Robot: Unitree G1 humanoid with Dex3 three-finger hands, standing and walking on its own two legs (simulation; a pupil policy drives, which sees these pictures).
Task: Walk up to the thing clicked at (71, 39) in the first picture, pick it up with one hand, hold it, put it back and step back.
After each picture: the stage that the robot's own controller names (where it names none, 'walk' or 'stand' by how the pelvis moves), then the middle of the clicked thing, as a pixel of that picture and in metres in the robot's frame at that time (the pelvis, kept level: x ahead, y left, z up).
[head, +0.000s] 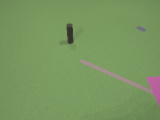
stand; (70, 34) +1.46 +0.19 -0.65
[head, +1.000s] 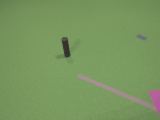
walk; (66, 47) +1.31 +0.32 -0.65
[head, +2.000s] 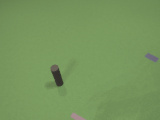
walk; (57, 76) +0.82 +0.34 -0.65
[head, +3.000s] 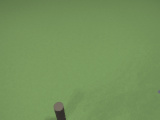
walk; (60, 114) +0.52 +0.22 -0.64
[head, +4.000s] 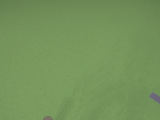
stand; out of the picture +0.40 +0.23 -0.65
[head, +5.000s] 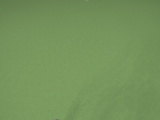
stand; out of the picture +0.39 +0.19 -0.65
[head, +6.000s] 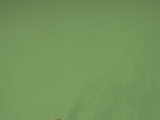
stand; out of the picture +0.40 +0.19 -0.66
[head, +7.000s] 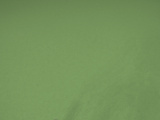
stand; out of the picture +0.39 +0.21 -0.66
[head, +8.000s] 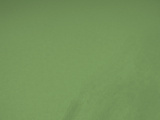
stand; out of the picture +0.38 +0.22 -0.66
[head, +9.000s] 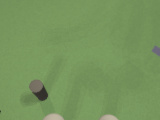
go down; (39, 91) +0.41 +0.23 -0.49
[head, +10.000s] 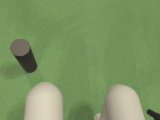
go down; (26, 58) +0.45 +0.27 -0.26
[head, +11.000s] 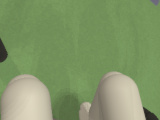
close in; out of the picture +0.43 +0.29 -0.20
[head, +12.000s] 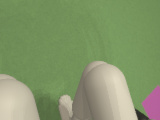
close; out of the picture +0.42 +0.32 -0.16
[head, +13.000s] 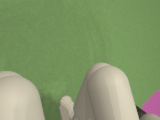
lift; out of the picture +0.40 +0.31 -0.15
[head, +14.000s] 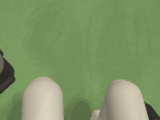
lift; out of the picture +0.32 +0.28 -0.04
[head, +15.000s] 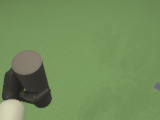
hold; (36, 84) +0.32 +0.17 +0.07
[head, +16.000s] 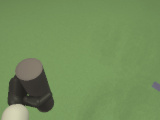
hold; (38, 89) +0.32 +0.17 +0.02
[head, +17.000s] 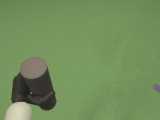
crouch; (41, 88) +0.32 +0.16 +0.02
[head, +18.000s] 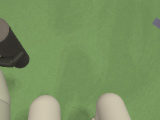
crouch; (10, 48) +0.44 +0.23 -0.05
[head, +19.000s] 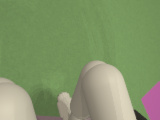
lower; out of the picture +0.44 +0.31 -0.17
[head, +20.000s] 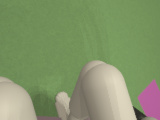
lower; out of the picture +0.44 +0.34 -0.16
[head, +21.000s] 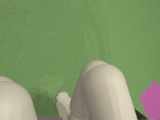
lower; out of the picture +0.43 +0.34 -0.16
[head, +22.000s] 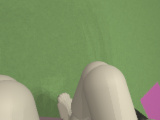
lower; out of the picture +0.42 +0.33 -0.16
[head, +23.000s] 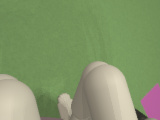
loosen; out of the picture +0.42 +0.32 -0.16
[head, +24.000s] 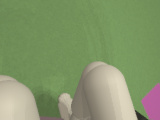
withdraw; out of the picture +0.42 +0.30 -0.17
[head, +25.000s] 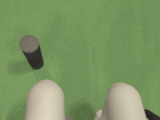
walk; (33, 55) +0.46 +0.24 -0.26
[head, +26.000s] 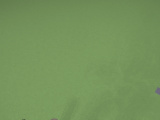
stand; out of the picture +0.39 +0.19 -0.59
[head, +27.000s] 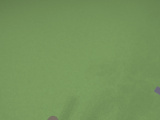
stand; out of the picture +0.40 +0.20 -0.60
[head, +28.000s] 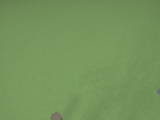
stand; out of the picture +0.40 +0.19 -0.62
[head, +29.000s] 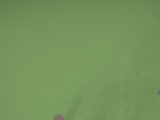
walk; out of the picture +0.41 +0.19 -0.65
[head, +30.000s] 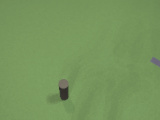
walk; (64, 90) +0.55 +0.12 -0.63
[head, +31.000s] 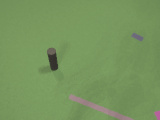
walk; (53, 59) +0.82 +0.27 -0.63
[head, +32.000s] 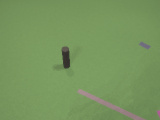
stand; (66, 58) +1.04 +0.21 -0.64
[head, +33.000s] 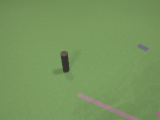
stand; (65, 62) +1.04 +0.22 -0.66
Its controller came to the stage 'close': yes
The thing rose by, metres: 0.67
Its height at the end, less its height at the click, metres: +0.00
